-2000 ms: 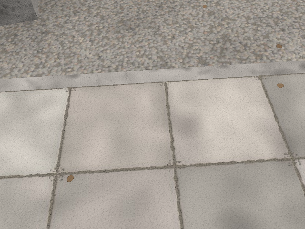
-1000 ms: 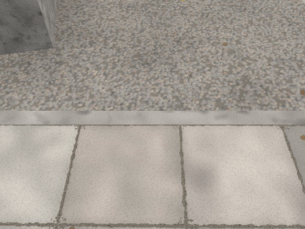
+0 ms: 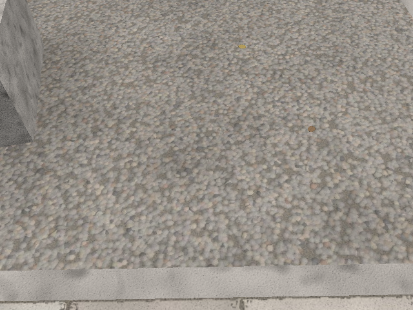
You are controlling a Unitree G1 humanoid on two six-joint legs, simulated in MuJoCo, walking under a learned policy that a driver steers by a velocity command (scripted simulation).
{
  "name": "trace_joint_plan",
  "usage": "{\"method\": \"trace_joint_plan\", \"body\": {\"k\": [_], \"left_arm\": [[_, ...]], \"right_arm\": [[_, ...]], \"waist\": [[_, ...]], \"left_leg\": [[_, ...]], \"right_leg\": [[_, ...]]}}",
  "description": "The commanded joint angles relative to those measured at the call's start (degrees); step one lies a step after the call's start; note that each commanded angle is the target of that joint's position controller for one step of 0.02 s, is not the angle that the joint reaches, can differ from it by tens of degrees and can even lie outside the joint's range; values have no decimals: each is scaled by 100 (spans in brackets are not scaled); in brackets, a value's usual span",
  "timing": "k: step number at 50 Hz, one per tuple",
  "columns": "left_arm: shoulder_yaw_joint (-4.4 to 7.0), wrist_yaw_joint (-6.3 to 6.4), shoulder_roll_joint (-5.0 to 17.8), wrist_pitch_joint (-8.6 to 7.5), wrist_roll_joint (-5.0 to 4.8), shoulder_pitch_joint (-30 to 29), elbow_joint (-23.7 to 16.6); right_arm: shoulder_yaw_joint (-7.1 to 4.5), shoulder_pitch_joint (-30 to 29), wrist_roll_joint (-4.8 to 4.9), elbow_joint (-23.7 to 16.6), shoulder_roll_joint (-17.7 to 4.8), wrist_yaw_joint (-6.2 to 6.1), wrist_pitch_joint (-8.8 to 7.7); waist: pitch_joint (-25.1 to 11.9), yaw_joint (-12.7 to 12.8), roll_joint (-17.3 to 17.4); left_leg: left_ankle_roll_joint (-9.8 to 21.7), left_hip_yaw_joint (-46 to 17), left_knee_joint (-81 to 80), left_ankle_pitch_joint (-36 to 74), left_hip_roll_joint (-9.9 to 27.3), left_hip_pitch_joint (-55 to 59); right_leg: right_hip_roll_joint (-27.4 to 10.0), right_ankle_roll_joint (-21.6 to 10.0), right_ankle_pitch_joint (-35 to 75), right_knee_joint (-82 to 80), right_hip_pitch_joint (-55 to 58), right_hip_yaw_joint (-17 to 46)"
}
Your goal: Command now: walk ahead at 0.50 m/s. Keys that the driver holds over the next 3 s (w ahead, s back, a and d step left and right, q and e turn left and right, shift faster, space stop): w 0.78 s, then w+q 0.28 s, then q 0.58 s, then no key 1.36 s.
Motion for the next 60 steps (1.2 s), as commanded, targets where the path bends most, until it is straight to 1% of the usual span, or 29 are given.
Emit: {"method": "trace_joint_plan", "body": {"k": [1,5,9,12,13,14,15,16,17,18,19,20,22,26,32,37,40,41,42,43,44,45,46,47,48,50,55,57,60], "left_arm": [[163,101,885,-76,-22,-169,-275],[167,159,962,-41,-90,235,-116],[205,187,1000,80,-134,594,103],[264,219,1115,177,-136,481,105],[274,221,1148,211,-132,364,77],[226,220,1026,247,-105,312,44],[125,225,824,250,-1,418,-90],[-95,144,22,118,-7,1157,-77],[24,114,605,-27,-141,761,-41],[115,93,927,-124,-296,199,-242],[114,131,923,-157,-294,-115,-314],[151,165,884,-141,-201,-256,-328],[161,175,661,1,-151,-40,-273],[154,205,527,145,-73,-507,-456],[82,109,364,72,-88,-1638,-773],[50,-45,452,14,-145,-2254,-1052],[156,-91,723,-35,-142,-1782,-1000],[278,-64,911,-45,-126,-1024,-778],[418,-8,1261,-54,-61,77,-494],[573,35,1851,-14,15,823,-347],[428,31,1397,4,-28,864,-343],[317,47,1069,-15,-57,390,-404],[251,58,865,-32,-49,-99,-511],[188,41,646,-57,-32,-473,-534],[149,32,511,-97,16,-690,-532],[158,25,478,-132,68,-785,-459],[223,192,727,-127,122,-670,-348],[238,282,840,-61,101,-751,-393],[275,398,999,69,9,-465,-329]], "right_arm": [[-52,-125,-46,-330,-217,3,-20],[26,-979,3,-545,-85,93,-71],[46,-1479,42,-770,-160,223,-115],[-26,-1231,45,-774,-378,289,-151],[-105,-779,36,-658,-520,280,-154],[-248,151,27,-358,-763,243,-145],[-364,1188,-42,-134,-1163,186,-128],[-424,1490,-27,13,-1480,216,-97],[-259,1404,15,-40,-921,221,-110],[-192,912,8,-123,-729,199,-139],[-151,443,-33,-228,-623,194,-158],[-116,164,-90,-256,-484,207,-178],[-58,30,-141,-218,-292,232,-211],[-128,336,-89,-37,-581,134,-225],[-129,843,-15,202,-660,17,-149],[-174,1240,30,471,-724,-7,-14],[-222,1083,49,466,-828,-33,73],[-194,969,53,436,-766,-30,104],[-104,942,-1,329,-568,-25,109],[94,1586,-38,233,88,26,18],[73,1505,47,319,-69,41,-103],[-93,1005,223,192,-614,46,-163],[-109,684,255,107,-645,18,-169],[-139,535,198,98,-577,-25,-130],[-180,641,157,136,-477,-52,-44],[-165,858,152,201,-166,-39,118],[-215,273,48,-122,-142,-9,202],[-159,-47,-14,-282,-19,76,165],[-102,-567,-48,-568,60,210,198]], "waist": [[116,-166,-554],[304,116,-554],[455,196,-537],[221,-81,-659],[-78,-358,-728],[-635,-784,-636],[-1483,-1076,-37],[-2156,-653,1489],[-2021,-877,927],[-1206,-802,684],[-749,-629,190],[-416,-471,6],[-330,-183,175],[24,-183,22],[254,-517,43],[428,-630,76],[117,-250,237],[-308,162,200],[-1097,571,-25],[-2031,446,-1313],[-2373,525,-1588],[-1447,474,-1229],[-884,304,-955],[-453,136,-744],[-248,-68,-868],[-120,-258,-880],[258,-306,-586],[265,-265,-592],[189,-52,-527]], "left_leg": [[-118,-76,-903,936,135,-334],[-96,199,-2216,1811,-142,44],[74,93,-2731,1498,-210,-227],[290,212,-2884,817,-401,316],[396,394,-2938,693,-596,1029],[558,493,-2969,786,-721,2307],[906,-617,-2764,848,245,4124],[1824,-3396,-3462,-463,1456,5963],[1651,-3872,-3971,-1109,1383,5861],[1413,-3061,-4086,-893,1235,5150],[1302,-2410,-4232,-271,1049,4306],[1269,-1941,-4396,297,884,3592],[1211,-1403,-4706,689,628,2949],[1313,-881,-5115,1026,587,2697],[1021,-148,-5202,1095,264,2848],[972,-215,-4799,1345,683,3826],[804,-250,-4077,2761,768,4077],[687,-114,-3241,3477,526,3879],[515,68,-1851,2890,197,2975],[53,426,476,406,-740,566],[81,-428,1432,-2253,-969,-184],[185,-604,1825,-1980,-632,-664],[236,-438,1678,-1432,-304,-641],[223,-374,1339,-1010,-112,-430],[219,-422,1063,-691,60,-74],[195,-412,908,-414,134,297],[14,-395,-268,788,32,-214],[-18,26,-1160,1317,-85,191],[-7,377,-1812,1546,-234,320]], "right_leg": [[-1475,-870,1217,-996,27,961],[-1333,-718,983,-1091,127,616],[-1710,-680,1190,-753,1042,688],[-1868,-530,2337,-180,1473,700],[-1764,-449,3297,375,1447,593],[-1454,-300,3695,1457,1112,378],[-1092,-118,2187,3229,-114,141],[51,249,-1803,5198,-2442,262],[-153,140,-2477,5882,-3094,1070],[-443,37,-2014,5974,-3468,993],[-759,26,-1461,5736,-3297,819],[-948,57,-1116,5399,-3074,770],[-1145,89,-800,4990,-2493,808],[-1253,321,-120,3988,-2912,694],[-948,411,1512,2016,-2708,369],[-834,228,1086,1384,-2916,413],[-582,-7,463,1182,-2016,251],[-411,-137,515,1038,-958,117],[-858,-401,623,1291,788,562],[-2415,-1230,-208,1067,3193,2970],[-2765,-1379,-897,228,3287,4351],[-2574,-1043,-1180,90,2530,3537],[-2384,-821,-1009,-75,1679,2753],[-2159,-692,-718,-339,907,2163],[-1970,-560,-438,-549,382,1665],[-1822,-548,28,-808,-111,1051],[-1704,-554,1825,-862,-120,-68],[-1518,-441,2594,-713,-238,-604],[-1664,-448,3096,-402,228,-802]]}}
